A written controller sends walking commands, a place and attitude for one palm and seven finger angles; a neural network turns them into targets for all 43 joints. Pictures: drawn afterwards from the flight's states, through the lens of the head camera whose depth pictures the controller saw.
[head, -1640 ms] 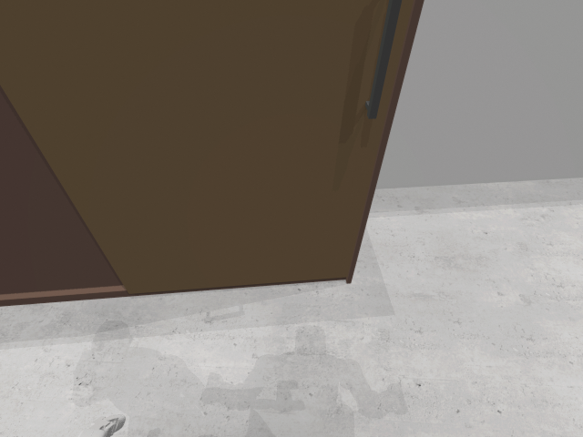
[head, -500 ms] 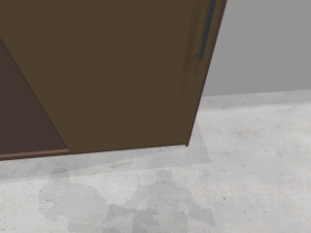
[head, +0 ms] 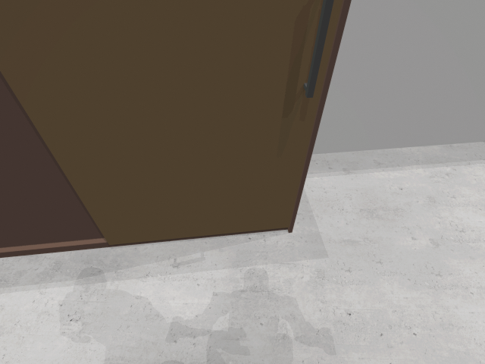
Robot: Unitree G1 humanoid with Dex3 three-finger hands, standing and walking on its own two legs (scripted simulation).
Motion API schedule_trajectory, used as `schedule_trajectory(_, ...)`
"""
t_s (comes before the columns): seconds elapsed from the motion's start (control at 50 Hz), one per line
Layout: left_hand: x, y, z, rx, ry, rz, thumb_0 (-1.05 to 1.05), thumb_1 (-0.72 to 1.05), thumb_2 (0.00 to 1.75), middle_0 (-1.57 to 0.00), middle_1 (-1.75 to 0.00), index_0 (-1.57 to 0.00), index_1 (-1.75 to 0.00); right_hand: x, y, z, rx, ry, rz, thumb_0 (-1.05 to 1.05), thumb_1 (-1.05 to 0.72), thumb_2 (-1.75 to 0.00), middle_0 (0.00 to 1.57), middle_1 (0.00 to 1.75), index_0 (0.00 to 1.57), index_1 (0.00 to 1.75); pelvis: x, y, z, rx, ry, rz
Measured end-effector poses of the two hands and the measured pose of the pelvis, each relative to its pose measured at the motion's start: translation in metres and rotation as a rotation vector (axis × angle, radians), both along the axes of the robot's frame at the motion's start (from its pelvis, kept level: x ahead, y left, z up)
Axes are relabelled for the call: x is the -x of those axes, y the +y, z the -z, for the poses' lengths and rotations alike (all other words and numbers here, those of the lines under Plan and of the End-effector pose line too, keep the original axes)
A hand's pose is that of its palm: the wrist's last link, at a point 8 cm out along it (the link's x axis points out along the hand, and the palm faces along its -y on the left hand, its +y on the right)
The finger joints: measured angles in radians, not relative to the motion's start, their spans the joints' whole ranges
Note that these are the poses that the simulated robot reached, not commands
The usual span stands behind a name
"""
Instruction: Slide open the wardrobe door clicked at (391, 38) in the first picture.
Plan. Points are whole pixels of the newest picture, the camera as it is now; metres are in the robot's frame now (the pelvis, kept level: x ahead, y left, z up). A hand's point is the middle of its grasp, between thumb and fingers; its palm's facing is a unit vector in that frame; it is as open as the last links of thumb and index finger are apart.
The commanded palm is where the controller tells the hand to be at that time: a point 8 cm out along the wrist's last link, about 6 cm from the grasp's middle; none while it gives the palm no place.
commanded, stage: turn to face it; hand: right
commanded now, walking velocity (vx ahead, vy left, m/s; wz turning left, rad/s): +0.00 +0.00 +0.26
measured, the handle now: (317, 41) +0.82 -0.15 +0.17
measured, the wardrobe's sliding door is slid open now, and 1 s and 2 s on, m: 0.00 0.00 0.00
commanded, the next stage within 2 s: take the last steps up to it in 0.34 s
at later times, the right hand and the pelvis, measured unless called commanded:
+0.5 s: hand out of the picture +0.04 -0.19 -0.18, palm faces -0.11 +0.97 -0.22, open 7.4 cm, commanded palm none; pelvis -0.02 +0.00 -0.01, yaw +6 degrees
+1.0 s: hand out of the picture +0.13 -0.26 -0.18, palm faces -0.09 +0.98 -0.16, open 7.4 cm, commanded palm none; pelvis +0.08 -0.08 +0.00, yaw +7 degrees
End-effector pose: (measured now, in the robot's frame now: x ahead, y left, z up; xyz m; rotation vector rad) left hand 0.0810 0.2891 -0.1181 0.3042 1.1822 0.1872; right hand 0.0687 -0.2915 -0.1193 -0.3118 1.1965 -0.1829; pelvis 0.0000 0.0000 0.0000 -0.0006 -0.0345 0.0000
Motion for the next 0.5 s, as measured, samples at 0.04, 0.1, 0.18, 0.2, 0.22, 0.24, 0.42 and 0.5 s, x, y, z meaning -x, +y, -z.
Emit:
schedule_trajectory(0.04,0.001,0.000,0.000,0.000,0.001,-0.001,0.01,0.91,0.90,-0.20,-0.30,-0.20,-0.30,0.001,0.000,0.000,0.000,0.001,0.001,0.01,-0.90,-0.89,0.21,0.30,0.20,0.30,0.000,0.000,0.000,0.000,-0.001,-0.001)
schedule_trajectory(0.1,0.003,0.000,0.000,-0.001,0.001,-0.005,0.01,0.91,0.90,-0.20,-0.30,-0.20,-0.30,0.003,0.000,0.000,0.000,0.006,0.000,0.01,-0.90,-0.89,0.21,0.30,0.20,0.30,0.001,0.000,0.000,0.000,-0.004,-0.007)
schedule_trajectory(0.18,0.009,-0.002,0.002,0.001,-0.001,-0.023,0.01,0.91,0.90,-0.20,-0.30,-0.20,-0.30,0.006,0.002,0.002,0.000,0.021,-0.004,0.01,-0.90,-0.89,0.21,0.30,0.20,0.30,0.003,-0.001,0.001,0.000,-0.003,-0.023)
schedule_trajectory(0.2,0.011,-0.003,0.003,0.003,-0.001,-0.029,0.01,0.91,0.90,-0.20,-0.30,-0.20,-0.30,0.007,0.003,0.003,-0.002,0.026,-0.005,0.01,-0.90,-0.89,0.21,0.30,0.20,0.30,0.004,-0.001,0.001,0.000,-0.003,-0.028)
schedule_trajectory(0.22,0.014,-0.005,0.004,0.007,0.001,-0.036,0.01,0.91,0.90,-0.20,-0.30,-0.20,-0.30,0.008,0.005,0.005,-0.005,0.032,-0.007,0.01,-0.90,-0.89,0.20,0.30,0.20,0.30,0.005,-0.001,0.002,0.000,-0.002,-0.033)
schedule_trajectory(0.24,0.018,-0.007,0.006,0.012,0.004,-0.043,0.01,0.91,0.90,-0.20,-0.30,-0.20,-0.30,0.010,0.008,0.006,-0.010,0.039,-0.009,0.01,-0.90,-0.89,0.20,0.30,0.20,0.30,0.006,-0.001,0.002,0.001,-0.001,-0.039)
schedule_trajectory(0.42,0.068,-0.036,0.026,0.093,0.075,-0.128,0.01,0.91,0.90,-0.20,-0.30,-0.20,-0.30,0.025,0.042,0.024,-0.086,0.094,-0.046,0.01,-0.91,-0.89,0.20,0.30,0.20,0.30,0.015,0.000,0.008,0.006,0.006,-0.084)
schedule_trajectory(0.5,0.093,-0.045,0.033,0.118,0.115,-0.169,0.01,0.91,0.90,-0.20,-0.30,-0.20,-0.30,0.029,0.054,0.029,-0.111,0.104,-0.059,0.01,-0.91,-0.89,0.20,0.30,0.20,0.30,0.019,0.000,0.011,0.005,0.010,-0.098)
